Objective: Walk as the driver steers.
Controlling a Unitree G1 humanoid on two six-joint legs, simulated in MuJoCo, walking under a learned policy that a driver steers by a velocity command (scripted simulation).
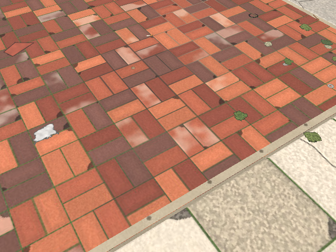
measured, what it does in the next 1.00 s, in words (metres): stands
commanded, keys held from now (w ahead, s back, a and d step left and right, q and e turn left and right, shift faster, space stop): no key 1.00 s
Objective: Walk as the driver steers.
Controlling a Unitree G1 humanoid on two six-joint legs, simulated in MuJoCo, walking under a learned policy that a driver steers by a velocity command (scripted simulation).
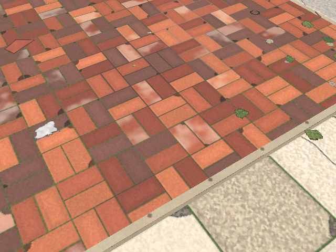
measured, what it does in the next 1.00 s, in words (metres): walks ahead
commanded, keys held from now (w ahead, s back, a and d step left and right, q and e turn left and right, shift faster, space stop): no key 0.34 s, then w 0.52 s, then no key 0.14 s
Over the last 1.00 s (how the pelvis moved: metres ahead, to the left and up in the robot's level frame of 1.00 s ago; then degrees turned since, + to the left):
0.00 0.00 0.00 0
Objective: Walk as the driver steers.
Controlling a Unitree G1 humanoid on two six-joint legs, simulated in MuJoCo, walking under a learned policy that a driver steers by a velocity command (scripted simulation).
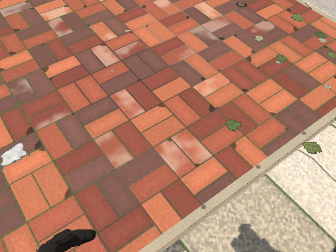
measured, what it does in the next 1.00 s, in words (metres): walks ahead: right foot, then left foot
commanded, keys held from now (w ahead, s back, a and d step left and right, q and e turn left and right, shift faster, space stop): no key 0.36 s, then w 0.64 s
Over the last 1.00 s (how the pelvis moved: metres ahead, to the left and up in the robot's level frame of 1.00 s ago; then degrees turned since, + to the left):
0.22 0.01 -0.02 1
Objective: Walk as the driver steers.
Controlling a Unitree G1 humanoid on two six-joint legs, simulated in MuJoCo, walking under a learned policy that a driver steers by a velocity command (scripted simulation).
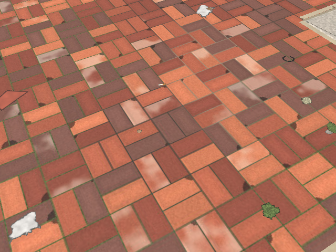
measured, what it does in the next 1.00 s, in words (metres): walks ahead, turning right: left foot, then right foot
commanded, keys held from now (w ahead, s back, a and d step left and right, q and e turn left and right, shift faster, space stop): w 0.20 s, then w+e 0.80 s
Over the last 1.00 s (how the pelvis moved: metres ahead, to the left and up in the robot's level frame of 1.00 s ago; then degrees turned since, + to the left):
0.32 -0.05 0.02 -1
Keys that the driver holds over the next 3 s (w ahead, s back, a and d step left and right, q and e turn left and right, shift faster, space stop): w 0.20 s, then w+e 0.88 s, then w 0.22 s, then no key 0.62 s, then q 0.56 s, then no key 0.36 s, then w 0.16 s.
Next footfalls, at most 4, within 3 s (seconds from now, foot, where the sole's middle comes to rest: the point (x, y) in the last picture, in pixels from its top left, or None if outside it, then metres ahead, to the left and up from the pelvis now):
0.20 left None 0.31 0.14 -0.78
0.78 right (225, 237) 0.58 -0.14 -0.78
1.26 left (206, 162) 0.94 -0.07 -0.78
1.68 right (265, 168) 0.92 -0.34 -0.78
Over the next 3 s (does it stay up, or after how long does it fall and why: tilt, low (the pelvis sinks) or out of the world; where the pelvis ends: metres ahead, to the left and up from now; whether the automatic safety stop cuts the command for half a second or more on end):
stays up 0.91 -0.15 -0.01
